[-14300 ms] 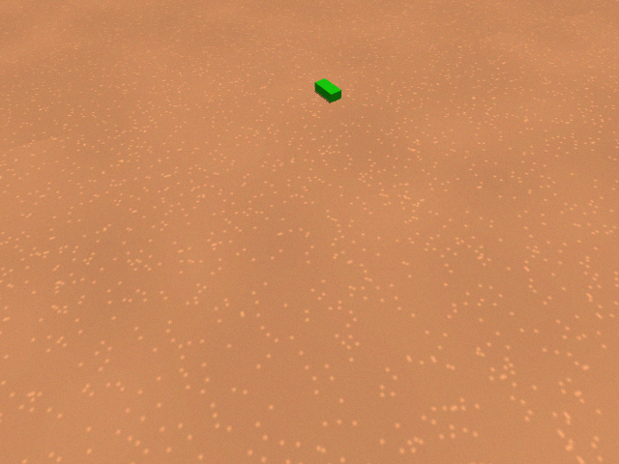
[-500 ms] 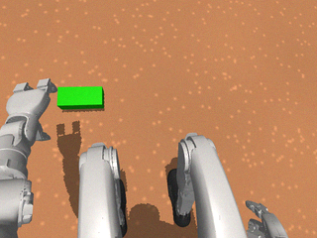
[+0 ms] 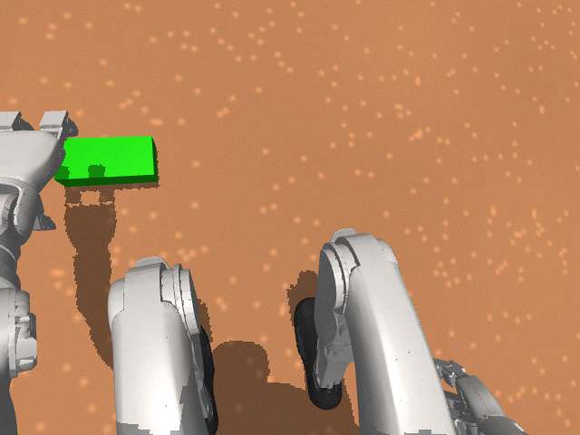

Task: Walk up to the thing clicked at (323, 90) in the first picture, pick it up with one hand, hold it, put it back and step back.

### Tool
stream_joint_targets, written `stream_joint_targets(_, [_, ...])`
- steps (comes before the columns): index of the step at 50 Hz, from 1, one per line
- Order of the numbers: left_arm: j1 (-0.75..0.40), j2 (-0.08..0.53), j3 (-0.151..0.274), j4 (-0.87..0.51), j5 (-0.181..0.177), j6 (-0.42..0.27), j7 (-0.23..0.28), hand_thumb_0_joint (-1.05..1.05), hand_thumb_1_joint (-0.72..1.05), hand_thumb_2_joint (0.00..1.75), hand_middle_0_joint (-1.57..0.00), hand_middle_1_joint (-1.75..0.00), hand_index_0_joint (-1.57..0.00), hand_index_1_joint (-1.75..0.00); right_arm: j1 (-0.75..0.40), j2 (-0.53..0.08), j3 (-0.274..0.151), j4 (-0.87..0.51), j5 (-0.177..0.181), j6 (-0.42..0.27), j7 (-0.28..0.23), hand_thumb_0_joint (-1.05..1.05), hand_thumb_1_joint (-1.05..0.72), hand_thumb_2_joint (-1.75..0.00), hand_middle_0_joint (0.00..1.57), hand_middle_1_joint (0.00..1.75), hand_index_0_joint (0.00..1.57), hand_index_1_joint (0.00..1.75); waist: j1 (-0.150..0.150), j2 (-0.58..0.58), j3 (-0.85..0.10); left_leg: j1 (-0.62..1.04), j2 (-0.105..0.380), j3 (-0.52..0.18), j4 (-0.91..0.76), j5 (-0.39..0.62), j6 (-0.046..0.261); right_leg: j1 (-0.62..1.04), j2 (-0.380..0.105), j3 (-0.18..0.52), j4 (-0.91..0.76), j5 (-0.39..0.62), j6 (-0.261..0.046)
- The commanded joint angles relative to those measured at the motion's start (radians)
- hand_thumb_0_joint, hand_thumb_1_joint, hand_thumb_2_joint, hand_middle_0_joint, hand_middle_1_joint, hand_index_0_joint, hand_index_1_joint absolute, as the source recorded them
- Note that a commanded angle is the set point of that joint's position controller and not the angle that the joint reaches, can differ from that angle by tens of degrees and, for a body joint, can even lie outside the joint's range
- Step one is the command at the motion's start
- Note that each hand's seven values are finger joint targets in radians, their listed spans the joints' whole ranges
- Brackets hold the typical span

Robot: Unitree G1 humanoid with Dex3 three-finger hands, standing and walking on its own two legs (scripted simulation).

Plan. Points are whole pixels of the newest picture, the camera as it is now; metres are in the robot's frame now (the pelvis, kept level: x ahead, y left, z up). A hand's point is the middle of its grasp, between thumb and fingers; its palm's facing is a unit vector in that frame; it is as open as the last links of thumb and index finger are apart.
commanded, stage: rise first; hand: left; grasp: from above
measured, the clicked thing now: (108, 161) +0.52 +0.26 -0.32
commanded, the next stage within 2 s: none
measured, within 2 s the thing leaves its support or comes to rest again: neither
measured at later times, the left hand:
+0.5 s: hand (56, 175) +0.46 +0.29 -0.20, palm faces -0.46 -0.04 -0.88, open 14.1 cm
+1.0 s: hand (61, 172) +0.46 +0.29 -0.21, palm faces -0.46 -0.04 -0.89, open 14.1 cm
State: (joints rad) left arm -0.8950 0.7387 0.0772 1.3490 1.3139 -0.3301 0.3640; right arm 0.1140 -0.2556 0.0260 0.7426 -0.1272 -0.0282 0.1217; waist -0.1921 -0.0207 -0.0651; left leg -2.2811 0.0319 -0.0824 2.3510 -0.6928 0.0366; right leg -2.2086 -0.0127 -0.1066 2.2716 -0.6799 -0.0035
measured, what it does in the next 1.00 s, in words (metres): stands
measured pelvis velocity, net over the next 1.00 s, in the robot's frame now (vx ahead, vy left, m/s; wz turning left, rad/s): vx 0.00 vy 0.00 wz -0.04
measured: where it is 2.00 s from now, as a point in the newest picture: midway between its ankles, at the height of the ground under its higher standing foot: (261, 385)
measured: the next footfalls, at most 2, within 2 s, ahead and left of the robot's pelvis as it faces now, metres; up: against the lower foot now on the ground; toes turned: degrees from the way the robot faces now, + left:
none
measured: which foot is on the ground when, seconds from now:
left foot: down 0.00-1.00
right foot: down 0.00-1.00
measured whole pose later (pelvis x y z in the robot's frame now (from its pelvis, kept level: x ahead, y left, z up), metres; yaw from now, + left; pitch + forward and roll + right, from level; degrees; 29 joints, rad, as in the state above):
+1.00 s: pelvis +0.00 +0.00 -0.03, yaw -2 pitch +34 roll -9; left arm -0.97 0.81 0.08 1.46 1.31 -0.28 0.41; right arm 0.13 -0.27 0.10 0.73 -0.15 -0.05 0.14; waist -0.26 -0.04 -0.02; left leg -2.35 0.04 -0.11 2.44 -0.70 0.04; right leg -2.27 0.00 -0.13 2.34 -0.67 0.00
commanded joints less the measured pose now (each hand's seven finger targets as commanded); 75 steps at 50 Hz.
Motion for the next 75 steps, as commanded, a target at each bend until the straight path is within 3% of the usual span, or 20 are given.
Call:
stream_joint_targets(1, [-0.326,0.272,0.051,-0.133,-0.022,0.001,0.059,0.00,-0.53,1.00,-0.05,-1.00,-0.07,-0.99,0.226,-0.251,-0.079,-0.009,-0.007,0.000,-0.009,0.00,-0.91,-0.90,0.20,0.30,0.20,0.30,-0.003,0.303,-0.710,0.587,-0.028,0.016,-0.236,0.226,-0.008,0.276,0.054,-0.043,-0.207,0.218,-0.037])
stream_joint_targets(3, [-0.295,0.246,0.040,-0.087,-0.016,0.010,0.064,0.00,-0.54,1.00,-0.06,-1.00,-0.06,-0.99,0.225,-0.255,-0.073,-0.012,-0.010,-0.003,-0.006,0.00,-0.91,-0.90,0.20,0.30,0.20,0.30,-0.015,0.302,-0.659,0.573,-0.027,0.007,-0.243,0.219,-0.012,0.247,0.050,-0.047,-0.197,0.210,-0.037])
stream_joint_targets(6, [-0.331,0.280,0.052,-0.107,-0.015,0.018,0.074,0.00,-0.54,1.00,-0.06,-1.00,-0.06,-0.99,0.218,-0.255,-0.070,-0.013,-0.008,-0.001,-0.008,0.00,-0.91,-0.90,0.20,0.30,0.20,0.30,0.001,0.326,-0.681,0.567,-0.025,0.009,-0.243,0.206,-0.013,0.246,0.053,-0.045,-0.187,0.206,-0.041])
stream_joint_targets(9, [-0.309,0.257,0.039,-0.071,-0.020,0.031,0.077,0.00,-0.54,1.00,-0.06,-1.01,-0.07,-1.00,0.227,-0.255,-0.061,-0.013,-0.013,-0.008,-0.004,0.00,-0.91,-0.90,0.20,0.30,0.20,0.30,-0.021,0.302,-0.654,0.550,-0.026,0.011,-0.225,0.213,-0.008,0.255,0.053,-0.046,-0.189,0.220,-0.037])
stream_joint_targets(12, [-0.326,0.288,0.047,-0.089,-0.029,0.037,0.075,0.00,-0.53,0.99,-0.06,-1.01,-0.07,-1.00,0.235,-0.258,-0.058,-0.014,-0.013,-0.007,-0.003,0.00,-0.91,-0.90,0.20,0.30,0.20,0.30,-0.021,0.282,-0.687,0.530,-0.026,0.023,-0.200,0.241,0.000,0.306,0.057,-0.039,-0.194,0.256,-0.031])
stream_joint_targets(14, [-0.298,0.275,0.049,-0.061,-0.034,0.044,0.071,0.00,-0.53,1.00,-0.06,-1.01,-0.07,-1.00,0.244,-0.260,-0.057,-0.013,-0.015,-0.009,-0.001,0.00,-0.91,-0.90,0.20,0.30,0.20,0.30,-0.029,0.267,-0.664,0.506,-0.026,0.023,-0.199,0.230,0.000,0.309,0.054,-0.041,-0.192,0.249,-0.028])
stream_joint_targets(18, [-0.335,0.307,0.053,-0.081,-0.043,0.040,0.065,0.00,-0.52,0.99,-0.06,-1.02,-0.07,-1.00,0.239,-0.260,-0.052,-0.016,-0.015,-0.012,-0.003,0.00,-0.91,-0.90,0.20,0.30,0.20,0.30,-0.028,0.258,-0.666,0.465,-0.024,0.030,-0.184,0.199,0.006,0.326,0.059,-0.036,-0.202,0.230,-0.025])
stream_joint_targets(26, [-0.325,0.316,0.062,-0.093,-0.044,0.039,0.062,0.00,-0.54,1.00,-0.05,-1.01,-0.06,-1.00,0.242,-0.272,-0.045,-0.013,-0.016,-0.008,0.001,0.00,-0.91,-0.90,0.20,0.30,0.20,0.30,-0.031,0.311,-0.689,0.512,-0.022,0.016,-0.174,0.242,-0.005,0.299,0.061,-0.048,-0.168,0.260,-0.033])
stream_joint_targets(30, [-0.341,0.317,0.051,-0.068,-0.045,0.036,0.064,0.00,-0.53,0.99,-0.06,-1.01,-0.07,-1.00,0.242,-0.270,-0.032,-0.019,-0.020,-0.007,0.005,0.00,-0.91,-0.90,0.20,0.30,0.20,0.30,-0.050,0.278,-0.645,0.445,-0.023,0.020,-0.165,0.210,0.003,0.311,0.064,-0.050,-0.174,0.241,-0.028])
stream_joint_targets(34, [-0.335,0.309,0.045,-0.061,-0.041,0.034,0.067,0.00,-0.53,0.99,-0.06,-1.02,-0.07,-1.00,0.238,-0.276,-0.028,-0.016,-0.020,-0.010,0.004,0.00,-0.91,-0.90,0.20,0.30,0.20,0.30,-0.040,0.313,-0.645,0.479,-0.024,0.013,-0.173,0.212,-0.006,0.281,0.063,-0.055,-0.162,0.236,-0.034])
stream_joint_targets(37, [-0.334,0.307,0.033,-0.040,-0.034,0.036,0.068,0.00,-0.60,1.06,-0.07,-0.97,-0.04,-0.99,0.241,-0.273,-0.024,-0.015,-0.023,-0.008,0.004,0.00,-0.91,-0.90,0.20,0.30,0.20,0.30,-0.054,0.292,-0.640,0.456,-0.025,0.019,-0.152,0.210,0.000,0.301,0.066,-0.052,-0.168,0.242,-0.029])
stream_joint_targets(42, [-0.381,0.310,0.031,-0.043,-0.032,0.041,0.076,0.00,-0.55,1.01,-0.06,-1.01,-0.06,-1.01,0.239,-0.279,-0.018,-0.014,-0.022,-0.016,0.004,0.00,-0.91,-0.90,0.20,0.30,0.20,0.30,-0.061,0.320,-0.615,0.477,-0.021,0.002,-0.171,0.189,-0.008,0.245,0.063,-0.064,-0.152,0.219,-0.036])
stream_joint_targets(44, [-0.379,0.304,0.027,-0.018,-0.026,0.044,0.079,0.00,-0.54,1.01,-0.06,-1.01,-0.06,-1.01,0.238,-0.280,-0.015,-0.017,-0.024,-0.019,0.004,0.00,-0.91,-0.90,0.20,0.30,0.20,0.30,-0.078,0.328,-0.603,0.472,-0.021,-0.001,-0.166,0.183,-0.009,0.234,0.063,-0.068,-0.151,0.214,-0.035])
stream_joint_targets(49, [-0.392,0.320,0.025,-0.025,-0.021,0.050,0.078,0.00,-0.55,1.02,-0.06,-1.01,-0.06,-1.01,0.234,-0.284,-0.009,-0.019,-0.024,-0.023,0.005,0.00,-0.91,-0.90,0.20,0.30,0.20,0.30,-0.071,0.349,-0.616,0.486,-0.019,-0.001,-0.165,0.187,-0.012,0.230,0.064,-0.069,-0.144,0.217,-0.037])
stream_joint_targets(52, [-0.374,0.310,0.017,-0.003,-0.025,0.057,0.074,0.00,-0.55,1.01,-0.06,-1.02,-0.06,-1.01,0.241,-0.281,-0.002,-0.021,-0.027,-0.026,0.008,0.00,-0.91,-0.90,0.20,0.30,0.20,0.30,-0.083,0.341,-0.586,0.469,-0.021,0.007,-0.153,0.192,-0.008,0.248,0.063,-0.065,-0.153,0.228,-0.033])
stream_joint_targets(56, [-0.385,0.346,0.029,-0.024,-0.030,0.056,0.066,0.00,-0.55,1.01,-0.06,-1.01,-0.06,-1.01,0.243,-0.285,0.004,-0.027,-0.024,-0.026,0.009,0.00,-0.91,-0.90,0.20,0.30,0.20,0.30,-0.075,0.345,-0.623,0.469,-0.020,0.006,-0.142,0.216,-0.006,0.275,0.065,-0.065,-0.147,0.250,-0.031])
stream_joint_targets(62, [-0.372,0.391,0.060,-0.013,-0.023,0.041,0.060,0.00,-0.54,1.01,-0.06,-1.01,-0.06,-1.01,0.255,-0.292,0.010,-0.031,-0.030,-0.025,0.012,0.00,-0.91,-0.90,0.20,0.30,0.20,0.30,-0.087,0.332,-0.613,0.446,-0.022,0.006,-0.128,0.227,-0.005,0.294,0.063,-0.069,-0.142,0.262,-0.027])
stream_joint_targets(64, [-0.358,0.403,0.068,-0.020,-0.025,0.036,0.059,0.00,-0.55,1.01,-0.06,-1.00,-0.06,-1.00,0.250,-0.290,0.013,-0.036,-0.030,-0.023,0.013,0.00,-0.91,-0.90,0.20,0.30,0.20,0.30,-0.070,0.336,-0.630,0.439,-0.022,0.009,-0.128,0.228,-0.005,0.313,0.065,-0.066,-0.141,0.262,-0.028])
stream_joint_targets(68, [-0.368,0.371,0.040,0.012,-0.024,0.033,0.054,0.00,-0.53,1.00,-0.06,-1.02,-0.07,-1.01,0.254,-0.291,0.015,-0.030,-0.031,-0.022,0.015,0.00,-0.91,-0.90,0.20,0.30,0.20,0.30,-0.094,0.340,-0.602,0.454,-0.020,-0.002,-0.126,0.226,-0.007,0.272,0.068,-0.075,-0.135,0.255,-0.031])
stream_joint_targets(75, [-0.393,0.361,0.021,-0.001,-0.019,0.020,0.053,0.00,-0.54,1.01,-0.06,-1.01,-0.06,-1.00,0.251,-0.297,0.020,-0.030,-0.033,-0.023,0.017,0.00,-0.90,-0.90,0.20,0.30,0.20,0.30,-0.099,0.370,-0.587,0.463,-0.017,-0.013,-0.138,0.202,-0.014,0.247,0.071,-0.088,-0.132,0.233,-0.034])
